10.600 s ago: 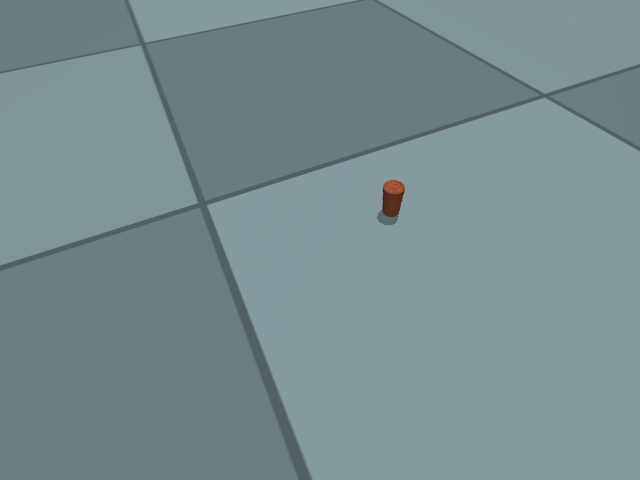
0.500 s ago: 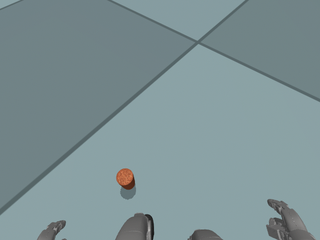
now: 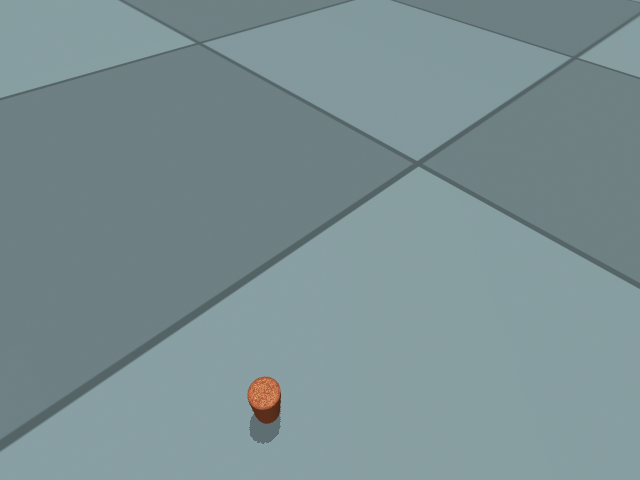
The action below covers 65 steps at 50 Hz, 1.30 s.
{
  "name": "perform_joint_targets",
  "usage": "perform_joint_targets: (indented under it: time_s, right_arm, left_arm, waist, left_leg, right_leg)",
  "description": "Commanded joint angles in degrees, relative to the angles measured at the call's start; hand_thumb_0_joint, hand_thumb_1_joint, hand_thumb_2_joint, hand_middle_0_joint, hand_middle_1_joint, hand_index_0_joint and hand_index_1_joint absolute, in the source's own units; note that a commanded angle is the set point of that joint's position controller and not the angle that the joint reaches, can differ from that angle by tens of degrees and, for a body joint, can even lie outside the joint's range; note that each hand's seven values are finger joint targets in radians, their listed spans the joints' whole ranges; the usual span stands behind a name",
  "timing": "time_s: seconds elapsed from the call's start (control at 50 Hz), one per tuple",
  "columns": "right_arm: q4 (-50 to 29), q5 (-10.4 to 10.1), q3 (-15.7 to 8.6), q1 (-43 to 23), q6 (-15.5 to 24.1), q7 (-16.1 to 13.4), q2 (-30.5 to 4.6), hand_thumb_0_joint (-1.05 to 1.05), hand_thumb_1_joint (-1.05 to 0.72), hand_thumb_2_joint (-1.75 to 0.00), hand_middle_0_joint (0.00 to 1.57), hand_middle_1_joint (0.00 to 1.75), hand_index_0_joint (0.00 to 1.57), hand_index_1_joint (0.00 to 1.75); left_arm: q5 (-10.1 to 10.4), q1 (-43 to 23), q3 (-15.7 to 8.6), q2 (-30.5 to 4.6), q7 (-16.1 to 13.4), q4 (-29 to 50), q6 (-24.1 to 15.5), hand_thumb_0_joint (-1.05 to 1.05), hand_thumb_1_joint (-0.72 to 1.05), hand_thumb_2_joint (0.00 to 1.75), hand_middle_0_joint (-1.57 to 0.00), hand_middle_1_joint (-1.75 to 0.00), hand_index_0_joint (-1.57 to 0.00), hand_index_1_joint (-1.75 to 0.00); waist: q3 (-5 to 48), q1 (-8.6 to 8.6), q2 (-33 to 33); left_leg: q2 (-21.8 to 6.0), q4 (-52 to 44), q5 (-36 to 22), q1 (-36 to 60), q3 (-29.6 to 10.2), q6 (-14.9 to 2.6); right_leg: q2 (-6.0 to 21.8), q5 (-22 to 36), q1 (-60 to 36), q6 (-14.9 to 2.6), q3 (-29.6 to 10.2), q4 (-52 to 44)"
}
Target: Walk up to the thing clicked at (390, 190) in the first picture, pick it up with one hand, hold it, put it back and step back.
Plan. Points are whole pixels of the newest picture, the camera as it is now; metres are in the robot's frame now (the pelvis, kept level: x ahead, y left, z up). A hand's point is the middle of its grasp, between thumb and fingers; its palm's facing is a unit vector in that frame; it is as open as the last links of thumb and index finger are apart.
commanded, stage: walk up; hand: left
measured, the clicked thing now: (266, 402) +0.47 +0.16 -0.70
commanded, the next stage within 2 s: stand in 0.66 s
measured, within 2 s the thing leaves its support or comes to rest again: neither
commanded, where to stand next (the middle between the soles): +0.13 -0.03 m, yaw -2 degrees
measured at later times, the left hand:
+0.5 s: hand out of the picture +0.17 +0.20 -0.15, palm faces -0.07 -0.92 -0.39, open 7.4 cm
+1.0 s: hand out of the picture +0.00 +0.24 -0.16, palm faces +0.04 -0.93 -0.37, open 7.4 cm
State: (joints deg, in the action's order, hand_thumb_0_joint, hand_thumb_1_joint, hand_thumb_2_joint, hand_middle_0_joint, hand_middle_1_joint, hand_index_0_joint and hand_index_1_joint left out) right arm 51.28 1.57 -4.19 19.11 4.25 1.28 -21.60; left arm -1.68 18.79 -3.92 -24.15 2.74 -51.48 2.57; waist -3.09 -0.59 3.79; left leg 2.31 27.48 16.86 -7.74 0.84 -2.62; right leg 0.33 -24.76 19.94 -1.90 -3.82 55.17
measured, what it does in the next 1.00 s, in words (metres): steps on the spot: right foot, then left foot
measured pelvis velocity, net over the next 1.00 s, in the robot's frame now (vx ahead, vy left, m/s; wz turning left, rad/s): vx -0.03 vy -0.05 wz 0.02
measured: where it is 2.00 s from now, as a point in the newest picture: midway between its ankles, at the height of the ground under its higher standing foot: outside the picture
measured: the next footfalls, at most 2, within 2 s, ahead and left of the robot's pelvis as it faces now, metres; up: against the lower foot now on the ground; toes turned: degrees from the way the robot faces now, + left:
right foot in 0.32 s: +0.20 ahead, -0.15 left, +0.00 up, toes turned -3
left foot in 0.64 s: +0.00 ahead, +0.06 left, +0.00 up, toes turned +3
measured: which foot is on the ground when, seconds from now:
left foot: down 0.00-0.36, up 0.38-0.62, down 0.64-1.00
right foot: up 0.00-0.30, down 0.32-0.68, up 0.70-0.98, down 1.00-1.00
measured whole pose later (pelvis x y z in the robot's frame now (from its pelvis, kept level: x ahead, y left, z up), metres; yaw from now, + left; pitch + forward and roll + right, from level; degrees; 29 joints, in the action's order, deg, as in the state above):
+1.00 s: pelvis -0.03 -0.05 +0.00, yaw +1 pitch -2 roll +0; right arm 57.1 1.6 -2.6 14.5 0.8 -0.4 -19.7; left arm 0.2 13.5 -3.8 -24.6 0.3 -59.4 2.2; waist -3.7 0.4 3.6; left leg 0.1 28.1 16.1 -9.8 2.3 -1.0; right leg 1.1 -16.2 12.2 0.8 -4.0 28.2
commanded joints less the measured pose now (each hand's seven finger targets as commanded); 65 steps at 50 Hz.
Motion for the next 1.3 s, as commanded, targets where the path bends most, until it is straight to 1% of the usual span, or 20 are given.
perform_joint_targets:
  time_s: [0.0,0.2,0.28,0.3,0.34,0.36,0.42,0.48,0.56,0.62,0.66,0.68,0.72,0.76,0.8,0.92,0.96,1.0,1.06,1.28]
  right_arm:
    - [-4.73,-1.36,-2.89,2.51,2.26,-2.1,-14.18,0.0,-0.9,-0.9,0.2,0.3,0.2,0.3]
    - [-7.69,-1.39,-1.33,-5.48,-2.08,-2.32,-11.93,0.0,-0.9,-0.9,0.2,0.3,0.2,0.3]
    - [-7.73,-2.98,-1.4,-6.39,-4.96,-2.78,-12.17,0.0,-0.9,-0.9,0.2,0.3,0.2,0.3]
    - [-7.49,-3.16,-0.93,-3.82,-5.07,-2.9,-11.12,0.0,-0.9,-0.9,0.2,0.3,0.2,0.3]
    - [-6.45,-3.7,-0.48,2.87,-5.2,-4.27,-9.16,0.0,-0.9,-0.9,0.2,0.3,0.2,0.3]
    - [-5.52,-3.19,-1.18,3.56,-5.5,-5.15,-10.95,0.0,-0.9,-0.9,0.2,0.3,0.2,0.3]
    - [-3.87,-3.22,-1.94,2.16,-5.76,-4.63,-12.76,0.0,-0.9,-0.9,0.2,0.3,0.2,0.3]
    - [-3.83,-2.67,-1.17,2.33,-5.84,-4.78,-11.7,0.0,-0.9,-0.9,0.2,0.3,0.2,0.3]
    - [-2.01,-1.02,-1.11,1.88,-4.95,-3.89,-12.62,0.0,-0.9,-0.9,0.2,0.3,0.2,0.3]
    - [1.34,0.61,-2.1,6.83,-5.82,-1.78,-12.73,0.0,-0.9,-0.9,0.2,0.3,0.2,0.3]
    - [-0.58,2.42,-2.52,0.58,-4.59,-1.68,-19.14,0.0,-0.9,-0.9,0.2,0.3,0.2,0.3]
    - [-2.12,3.22,-2.92,-5.02,-3.99,-2.48,-20.28,0.0,-0.9,-0.9,0.2,0.3,0.2,0.3]
    - [-2.67,1.95,-0.99,-13.08,-2.18,-2.92,-13.4,0.0,-0.9,-0.9,0.2,0.3,0.2,0.3]
    - [-2.68,1.28,-1.49,-14.53,-1.84,-3.43,-13.21,0.0,-0.9,-0.9,0.2,0.3,0.2,0.3]
    - [-0.9,-0.59,-1.53,-9.15,-1.18,-3.43,-11.64,0.0,-0.9,-0.9,0.2,0.3,0.2,0.3]
    - [1.23,0.24,-1.52,-8.46,-1.55,-2.66,-12.65,0.0,-0.9,-0.9,0.2,0.3,0.2,0.3]
    - [1.84,-0.95,-0.92,-7.74,-2.21,-2.51,-11.47,0.0,-0.9,-0.9,0.2,0.3,0.2,0.3]
    - [2.13,-2.28,-0.06,-5.91,-2.27,-2.52,-9.42,0.0,-0.9,-0.9,0.2,0.3,0.2,0.3]
    - [3.37,-2.1,0.32,-10.4,-2.55,-2.27,-10.48,0.0,-0.9,-0.9,0.2,0.3,0.2,0.3]
    - [7.72,-0.84,0.64,-13.15,-2.77,-0.55,-9.9,0.0,-0.9,-0.9,0.2,0.3,0.2,0.3]
  left_arm:
    - [0.81,-0.99,-2.9,-11.62,-0.06,6.01,-3.37,0.0,0.9,0.9,-0.2,-0.3,-0.2,-0.3]
    - [2.98,-8.02,-1.54,-6.68,-2.27,4.03,-3.15,0.0,0.9,0.9,-0.2,-0.3,-0.2,-0.3]
    - [1.78,-5.79,-2.4,-8.54,-2.88,3.0,-2.46,0.0,0.9,0.9,-0.2,-0.3,-0.2,-0.3]
    - [1.08,-6.48,-2.79,-10.7,-3.05,3.56,-2.58,0.0,0.9,0.9,-0.2,-0.3,-0.2,-0.3]
    - [0.9,-9.48,-3.57,-12.4,-3.33,7.24,-1.85,0.0,0.9,0.9,-0.2,-0.3,-0.2,-0.3]
    - [0.44,-11.23,-3.55,-12.76,-3.63,8.51,-1.58,0.0,0.9,0.9,-0.2,-0.3,-0.2,-0.3]
    - [0.09,-15.54,-2.7,-9.41,-4.14,10.11,-0.3,0.0,0.9,0.9,-0.2,-0.3,-0.2,-0.3]
    - [-1.21,-17.7,-3.03,-8.78,-4.3,11.45,0.7,0.0,0.9,0.9,-0.2,-0.3,-0.2,-0.3]
    - [-1.46,-15.93,-3.63,-10.33,-3.78,10.09,1.18,0.0,0.9,0.9,-0.2,-0.3,-0.2,-0.3]
    - [0.01,-15.22,-3.74,-12.89,-3.86,7.67,0.94,0.0,0.9,0.9,-0.2,-0.3,-0.2,-0.3]
    - [0.11,-17.21,-2.83,-6.41,-3.98,7.4,0.21,0.0,0.9,0.9,-0.2,-0.3,-0.2,-0.3]
    - [-0.15,-22.54,-5.31,-12.5,-4.55,8.63,-0.44,0.0,0.9,0.9,-0.2,-0.3,-0.2,-0.3]
    - [1.66,-15.24,-3.36,-9.51,-2.73,3.43,-1.09,0.0,0.9,0.9,-0.2,-0.3,-0.2,-0.3]
    - [1.49,-10.01,-3.01,-7.98,-2.34,0.21,-1.19,0.0,0.9,0.9,-0.2,-0.3,-0.2,-0.3]
    - [1.04,-12.92,-2.6,-8.39,-2.63,-0.05,-1.7,0.0,0.9,0.9,-0.2,-0.3,-0.2,-0.3]
    - [2.51,-13.95,-0.74,-5.91,-2.53,0.22,-3.18,0.0,0.9,0.9,-0.2,-0.3,-0.2,-0.3]
    - [2.07,-11.1,0.07,-5.99,-3.23,-1.88,-4.15,0.0,0.9,0.9,-0.2,-0.3,-0.2,-0.3]
    - [1.01,-9.84,-0.14,-10.43,-3.98,-3.46,-5.15,0.0,0.9,0.9,-0.2,-0.3,-0.2,-0.3]
    - [1.38,-12.25,1.01,-8.91,-3.17,-5.59,-4.37,0.0,0.9,0.9,-0.2,-0.3,-0.2,-0.3]
    - [1.23,-15.52,1.3,-9.92,-3.2,-7.71,-5.07,0.0,0.9,0.9,-0.2,-0.3,-0.2,-0.3]
  waist:
    - [-4.16,-0.07,-7.93]
    - [-7.45,0.57,-16.82]
    - [0.32,2.77,-7.9]
    - [3.09,2.36,-1.22]
    - [11.4,1.34,12.65]
    - [12.78,1.86,14.47]
    - [16.53,0.44,7.91]
    - [16.02,1.32,7.49]
    - [12.5,2.49,11.79]
    - [7.64,-0.79,7.6]
    - [-3.54,-3.75,-24.7]
    - [-9.15,-3.06,-15.36]
    - [-9.49,4.11,-6.34]
    - [0.42,4.32,-8.22]
    - [2.96,0.61,-8.81]
    - [2.06,-0.55,-17.71]
    - [3.42,0.4,-14.0]
    - [8.36,-0.9,-4.37]
    - [5.92,-0.48,-1.91]
    - [-0.92,-0.42,0.77]
  left_leg:
    - [-15.23,-12.67,-12.38,10.52,-13.9,-2.66]
    - [-10.25,-3.6,-38.9,-10.82,-2.14,-5.71]
    - [-6.9,10.49,-23.52,-9.89,-2.81,-2.01]
    - [-5.18,15.73,-17.22,-11.47,-2.53,-0.66]
    - [3.85,38.39,19.93,-15.52,-3.17,1.83]
    - [1.51,41.84,23.92,-14.29,-5.0,2.29]
    - [2.42,46.49,17.81,-12.96,-5.86,2.61]
    - [1.81,39.9,14.13,-14.48,-2.42,3.78]
    - [-0.42,19.81,17.17,-14.68,1.53,2.91]
    - [-0.85,3.96,11.29,0.82,0.66,-0.6]
    - [-22.08,-23.64,52.21,-17.1,-41.48,-4.24]
    - [-22.39,-25.22,53.92,-28.68,-43.94,-6.52]
    - [-14.75,-21.43,29.76,-22.31,-25.03,1.27]
    - [-12.02,-16.08,8.23,-5.56,-14.8,1.76]
    - [-11.47,-14.09,0.84,4.04,-13.91,2.82]
    - [-13.49,-7.7,-13.51,4.65,-10.36,-3.88]
    - [-12.64,-3.33,-25.31,2.32,-7.3,-1.83]
    - [-9.18,-0.63,-23.32,-0.46,-5.09,1.26]
    - [-8.96,-8.57,-10.77,5.58,-5.99,0.44]
    - [-7.84,-8.93,-1.47,2.33,-5.22,1.07]
  right_leg:
    - [2.8,7.81,18.75,0.24,-4.59,1.54]
    - [1.38,17.9,-3.57,2.29,6.6,-15.88]
    - [-0.08,24.44,-12.85,0.41,5.75,-27.56]
    - [4.0,38.92,-15.8,-0.79,3.0,-28.68]
    - [19.65,64.28,-19.61,-14.08,-14.33,-29.01]
    - [22.22,60.97,-16.44,-16.99,-18.3,-28.72]
    - [14.3,48.63,-11.67,-12.18,-6.12,-26.86]
    - [12.47,33.85,-10.3,-11.49,-3.77,-26.9]
    - [14.68,-2.77,-9.35,-10.2,-9.31,-33.13]
    - [15.11,-11.18,7.11,-3.21,-10.09,-33.71]
    - [-4.65,-10.26,22.47,1.44,-0.75,-4.57]
    - [-2.98,-6.73,17.53,1.03,-11.36,4.08]
    - [-2.65,6.05,11.7,1.13,-10.21,3.41]
    - [-4.01,6.94,11.95,1.1,-4.93,4.25]
    - [-2.54,6.45,12.28,1.84,-4.45,-1.75]
    - [-0.03,0.53,-1.52,2.59,2.51,-29.04]
    - [1.45,17.68,-11.1,1.96,0.25,-39.15]
    - [7.96,43.0,-18.95,-0.5,-6.82,-33.29]
    - [5.3,23.46,-9.04,-0.42,-3.81,-33.67]
    - [7.11,1.14,-2.51,0.38,-7.59,-44.42]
